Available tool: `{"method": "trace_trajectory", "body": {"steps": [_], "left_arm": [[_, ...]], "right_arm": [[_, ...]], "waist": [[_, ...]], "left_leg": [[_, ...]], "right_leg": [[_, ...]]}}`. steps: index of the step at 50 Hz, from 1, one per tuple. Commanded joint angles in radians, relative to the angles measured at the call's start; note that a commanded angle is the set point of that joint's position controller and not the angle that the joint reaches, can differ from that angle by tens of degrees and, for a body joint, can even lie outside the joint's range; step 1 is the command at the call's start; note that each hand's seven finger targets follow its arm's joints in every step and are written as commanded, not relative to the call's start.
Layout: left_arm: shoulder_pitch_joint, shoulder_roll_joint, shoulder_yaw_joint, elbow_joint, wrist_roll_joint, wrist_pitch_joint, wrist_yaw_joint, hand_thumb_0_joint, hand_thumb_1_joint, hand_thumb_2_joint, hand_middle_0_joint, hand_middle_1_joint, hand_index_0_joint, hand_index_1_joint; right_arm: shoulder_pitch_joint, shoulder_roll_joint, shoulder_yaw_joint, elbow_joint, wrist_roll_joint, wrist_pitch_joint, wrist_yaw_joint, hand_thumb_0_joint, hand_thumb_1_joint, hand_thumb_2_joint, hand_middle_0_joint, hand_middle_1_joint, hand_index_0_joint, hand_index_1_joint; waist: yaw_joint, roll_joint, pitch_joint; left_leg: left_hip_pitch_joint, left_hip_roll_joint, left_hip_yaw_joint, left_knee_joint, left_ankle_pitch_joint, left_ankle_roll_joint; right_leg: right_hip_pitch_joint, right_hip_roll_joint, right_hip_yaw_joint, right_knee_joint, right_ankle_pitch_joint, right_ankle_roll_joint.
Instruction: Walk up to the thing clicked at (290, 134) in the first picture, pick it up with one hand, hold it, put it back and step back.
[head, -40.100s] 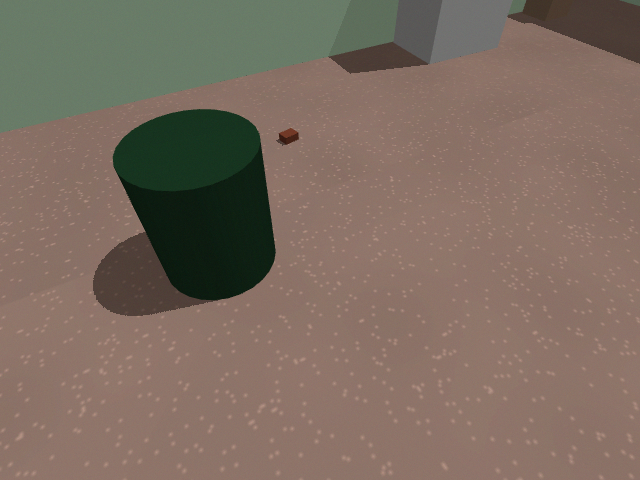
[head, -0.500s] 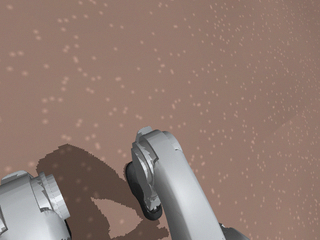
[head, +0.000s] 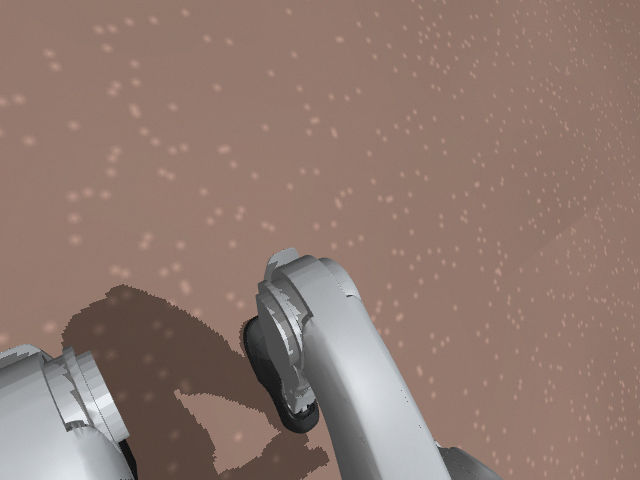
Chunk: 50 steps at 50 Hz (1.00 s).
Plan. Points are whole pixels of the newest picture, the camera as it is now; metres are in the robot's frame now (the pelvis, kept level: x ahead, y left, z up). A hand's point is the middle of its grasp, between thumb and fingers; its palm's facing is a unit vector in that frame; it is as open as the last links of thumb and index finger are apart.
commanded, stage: close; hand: left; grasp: from above
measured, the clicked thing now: out of the picture +0.45 +0.31 -0.29
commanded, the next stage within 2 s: settle in 1.20 s
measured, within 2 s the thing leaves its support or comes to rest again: leaves its support in 1.60 s
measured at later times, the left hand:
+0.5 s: hand out of the picture +0.44 +0.30 -0.26, palm faces -0.39 -0.22 -0.89, open 10.1 cm
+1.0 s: hand out of the picture +0.44 +0.31 -0.25, palm faces -0.39 -0.20 -0.90, open 9.6 cm
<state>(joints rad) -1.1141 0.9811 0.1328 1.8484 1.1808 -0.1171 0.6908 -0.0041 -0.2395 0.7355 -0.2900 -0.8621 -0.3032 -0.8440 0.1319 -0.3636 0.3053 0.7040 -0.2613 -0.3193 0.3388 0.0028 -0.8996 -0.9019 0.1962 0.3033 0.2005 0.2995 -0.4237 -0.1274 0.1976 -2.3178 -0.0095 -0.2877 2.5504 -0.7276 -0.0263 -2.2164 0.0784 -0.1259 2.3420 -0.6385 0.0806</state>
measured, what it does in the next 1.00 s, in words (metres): stands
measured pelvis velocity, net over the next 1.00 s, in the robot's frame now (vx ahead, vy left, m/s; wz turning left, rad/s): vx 0.00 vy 0.00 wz -0.01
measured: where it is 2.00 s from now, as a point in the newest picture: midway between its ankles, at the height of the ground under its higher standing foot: (214, 444)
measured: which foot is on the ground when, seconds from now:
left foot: down 0.00-1.00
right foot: down 0.00-1.00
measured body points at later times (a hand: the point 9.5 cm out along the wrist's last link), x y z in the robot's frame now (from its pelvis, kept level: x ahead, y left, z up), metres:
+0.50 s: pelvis +0.00 +0.00 +0.01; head +0.28 +0.12 +0.33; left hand +0.46 +0.31 -0.21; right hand +0.02 -0.25 -0.04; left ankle +0.06 +0.13 -0.27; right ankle +0.13 -0.13 -0.27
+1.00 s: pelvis +0.00 +0.00 +0.01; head +0.28 +0.13 +0.33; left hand +0.46 +0.31 -0.20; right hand +0.03 -0.25 -0.03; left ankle +0.06 +0.13 -0.27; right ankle +0.13 -0.13 -0.27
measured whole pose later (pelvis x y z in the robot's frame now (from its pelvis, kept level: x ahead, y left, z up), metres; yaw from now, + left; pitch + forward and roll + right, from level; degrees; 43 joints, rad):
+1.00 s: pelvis +0.00 +0.00 +0.01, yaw +0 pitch +27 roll -16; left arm -1.11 1.00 0.11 1.85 1.17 -0.13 0.72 -0.01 0.16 0.20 -0.76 -0.37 -0.77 -0.33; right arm 0.11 -0.38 0.32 0.67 -0.27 -0.33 0.32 0.00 -0.90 -0.90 0.20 0.30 0.20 0.30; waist -0.43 -0.15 0.22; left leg -2.30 -0.01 -0.30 2.52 -0.72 -0.03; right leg -2.19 0.07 -0.14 2.30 -0.62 0.08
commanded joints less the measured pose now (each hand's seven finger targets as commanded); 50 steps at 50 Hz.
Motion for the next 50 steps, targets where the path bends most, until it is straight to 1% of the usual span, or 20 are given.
{"method": "trace_trajectory", "body": {"steps": [1,3,7,8,11,13,15,20,23,24,27,31,33,35,39,40,44,45,48,50], "left_arm": [[-0.259,0.172,-0.019,-0.101,0.003,-0.016,0.045,0.000,-0.110,0.620,-0.379,-0.775,-0.403,-0.750],[-0.242,0.196,-0.011,-0.088,0.007,-0.013,0.056,0.000,-0.091,0.613,-0.398,-0.753,-0.419,-0.730],[-0.241,0.177,-0.019,-0.077,0.006,-0.003,0.061,0.000,-0.030,0.560,-0.438,-0.714,-0.464,-0.687],[-0.233,0.198,-0.010,-0.081,0.010,-0.002,0.067,0.000,-0.007,0.544,-0.458,-0.700,-0.484,-0.672],[-0.227,0.199,-0.004,-0.072,0.008,0.006,0.070,0.000,0.041,0.503,-0.494,-0.665,-0.522,-0.636],[-0.233,0.206,-0.005,-0.078,-0.002,0.007,0.074,0.000,0.079,0.475,-0.534,-0.630,-0.561,-0.603],[-0.239,0.222,0.013,-0.089,-0.008,0.012,0.079,0.000,0.105,0.453,-0.550,-0.611,-0.578,-0.582],[-0.237,0.209,0.000,-0.108,-0.019,0.008,0.061,0.000,0.170,0.400,-0.612,-0.545,-0.638,-0.518],[-0.228,0.231,0.013,-0.115,-0.026,0.002,0.060,0.000,0.227,0.373,-0.660,-0.507,-0.684,-0.481],[-0.241,0.217,0.004,-0.122,-0.017,0.002,0.058,0.000,0.244,0.361,-0.675,-0.496,-0.700,-0.470],[-0.225,0.228,0.009,-0.112,-0.017,-0.007,0.062,0.000,0.280,0.314,-0.692,-0.476,-0.723,-0.443],[-0.219,0.194,-0.012,-0.089,-0.009,-0.013,0.060,0.000,0.372,0.269,-0.754,-0.440,-0.790,-0.402],[-0.214,0.191,-0.020,-0.083,-0.015,-0.015,0.056,0.000,0.424,0.279,-0.796,-0.440,-0.831,-0.404],[-0.215,0.213,-0.001,-0.090,-0.009,-0.019,0.062,0.000,0.477,0.305,-0.841,-0.446,-0.874,-0.412],[-0.223,0.184,-0.032,-0.092,-0.008,-0.018,0.061,0.000,0.536,0.272,-0.891,-0.406,-0.923,-0.372],[-0.221,0.190,-0.038,-0.096,-0.008,-0.019,0.060,0.000,0.554,0.322,-0.920,-0.411,-0.944,-0.387],[-0.214,0.203,-0.017,-0.083,-0.010,-0.013,0.070,0.000,0.632,0.314,-0.978,-0.391,-1.002,-0.366],[-0.224,0.194,-0.031,-0.080,-0.008,-0.011,0.068,0.000,0.647,0.323,-0.997,-0.389,-1.018,-0.367],[-0.220,0.207,-0.019,-0.082,-0.007,-0.005,0.068,0.000,0.674,0.273,-1.011,-0.364,-1.038,-0.337],[-0.225,0.203,-0.028,-0.101,-0.009,-0.003,0.065,0.000,0.678,0.308,-1.029,-0.363,-1.048,-0.344]], "right_arm": [[0.210,-0.345,-0.090,0.017,0.005,-0.006,-0.006,0.000,-0.890,-0.900,0.200,0.300,0.200,0.300],[0.205,-0.345,-0.086,0.022,0.012,-0.005,-0.013,0.000,-0.891,-0.901,0.200,0.300,0.200,0.300],[0.197,-0.346,-0.084,0.014,0.008,-0.012,-0.007,0.000,-0.889,-0.900,0.200,0.300,0.200,0.300],[0.198,-0.356,-0.086,0.015,0.008,-0.010,-0.010,0.000,-0.888,-0.900,0.200,0.300,0.200,0.300],[0.191,-0.354,-0.082,0.009,0.008,-0.014,-0.006,0.000,-0.889,-0.900,0.200,0.300,0.200,0.300],[0.188,-0.356,-0.084,0.006,0.007,-0.014,-0.008,0.000,-0.892,-0.901,0.199,0.300,0.200,0.300],[0.200,-0.366,-0.093,0.008,0.007,-0.014,-0.009,0.000,-0.891,-0.900,0.199,0.300,0.200,0.300],[0.194,-0.357,-0.091,0.006,0.009,-0.022,-0.007,0.000,-0.891,-0.900,0.200,0.300,0.200,0.300],[0.188,-0.356,-0.093,0.010,0.018,-0.020,-0.013,0.000,-0.890,-0.900,0.199,0.300,0.199,0.300],[0.203,-0.364,-0.098,0.003,0.014,-0.019,-0.010,0.000,-0.891,-0.900,0.199,0.300,0.199,0.300],[0.200,-0.366,-0.099,0.013,0.017,-0.013,-0.015,0.000,-0.890,-0.900,0.199,0.300,0.199,0.300],[0.203,-0.354,-0.087,0.016,0.009,-0.010,-0.015,0.000,-0.887,-0.898,0.199,0.300,0.199,0.300],[0.190,-0.356,-0.088,0.009,0.009,-0.013,-0.014,0.000,-0.888,-0.898,0.199,0.300,0.199,0.300],[0.198,-0.361,-0.090,0.013,0.012,-0.009,-0.018,0.000,-0.888,-0.899,0.199,0.300,0.199,0.300],[0.190,-0.349,-0.079,0.005,0.004,-0.010,-0.017,0.000,-0.888,-0.898,0.199,0.300,0.199,0.300],[0.182,-0.353,-0.077,0.004,0.003,-0.011,-0.018,0.000,-0.889,-0.899,0.199,0.300,0.199,0.300],[0.195,-0.360,-0.081,0.012,0.006,-0.009,-0.023,0.000,-0.887,-0.899,0.199,0.300,0.199,0.300],[0.194,-0.361,-0.082,0.008,0.003,-0.010,-0.025,0.000,-0.890,-0.899,0.199,0.300,0.199,0.300],[0.190,-0.364,-0.082,-0.002,0.006,-0.009,-0.024,0.000,-0.887,-0.899,0.199,0.300,0.199,0.300],[0.191,-0.376,-0.094,-0.007,0.006,-0.006,-0.026,0.000,-0.889,-0.899,0.199,0.300,0.199,0.300]], "waist": [[-0.081,0.519,-0.611],[-0.067,0.519,-0.616],[-0.073,0.530,-0.584],[-0.070,0.541,-0.604],[-0.069,0.530,-0.591],[-0.075,0.520,-0.582],[-0.070,0.528,-0.600],[-0.077,0.516,-0.601],[-0.060,0.515,-0.612],[-0.073,0.527,-0.614],[-0.065,0.536,-0.616],[-0.081,0.517,-0.600],[-0.077,0.510,-0.576],[-0.070,0.518,-0.591],[-0.082,0.515,-0.582],[-0.082,0.505,-0.589],[-0.075,0.509,-0.598],[-0.086,0.515,-0.587],[-0.077,0.520,-0.573],[-0.082,0.532,-0.586]], "left_leg": [[0.473,0.043,0.113,-0.280,0.217,0.025],[0.469,0.045,0.115,-0.281,0.220,0.022],[0.482,0.047,0.106,-0.288,0.220,0.016],[0.496,0.049,0.104,-0.299,0.230,0.014],[0.482,0.047,0.108,-0.291,0.225,0.017],[0.463,0.046,0.114,-0.292,0.188,0.020],[0.476,0.046,0.115,-0.297,0.201,0.020],[0.476,0.047,0.111,-0.290,0.199,0.023],[0.470,0.049,0.112,-0.293,0.191,0.022],[0.486,0.049,0.108,-0.296,0.212,0.021],[0.484,0.050,0.108,-0.303,0.219,0.018],[0.480,0.048,0.108,-0.299,0.219,0.018],[0.480,0.049,0.111,-0.297,0.205,0.019],[0.477,0.048,0.108,-0.311,0.205,0.018],[0.482,0.049,0.110,-0.301,0.209,0.017],[0.491,0.048,0.113,-0.293,0.215,0.019],[0.485,0.051,0.106,-0.305,0.218,0.018],[0.491,0.049,0.109,-0.307,0.207,0.016],[0.485,0.049,0.100,-0.320,0.186,0.014],[0.488,0.049,0.111,-0.315,0.191,0.016]], "right_leg": [[0.370,0.017,-0.164,-0.185,0.248,-0.090],[0.381,0.020,-0.160,-0.190,0.251,-0.089],[0.353,0.012,-0.167,-0.175,0.249,-0.089],[0.365,0.019,-0.168,-0.180,0.256,-0.093],[0.364,0.016,-0.167,-0.181,0.253,-0.090],[0.373,0.017,-0.160,-0.197,0.230,-0.089],[0.386,0.018,-0.159,-0.203,0.238,-0.090],[0.391,0.014,-0.159,-0.200,0.237,-0.088],[0.397,0.015,-0.157,-0.208,0.228,-0.089],[0.395,0.014,-0.160,-0.203,0.246,-0.090],[0.401,0.017,-0.161,-0.204,0.250,-0.093],[0.399,0.017,-0.167,-0.204,0.252,-0.091],[0.386,0.015,-0.166,-0.206,0.243,-0.089],[0.391,0.016,-0.166,-0.210,0.236,-0.091],[0.392,0.013,-0.167,-0.209,0.246,-0.088],[0.400,0.015,-0.164,-0.212,0.256,-0.086],[0.398,0.017,-0.165,-0.219,0.254,-0.087],[0.395,0.016,-0.165,-0.217,0.249,-0.088],[0.368,0.010,-0.172,-0.212,0.224,-0.090],[0.393,0.017,-0.162,-0.222,0.236,-0.090]]}}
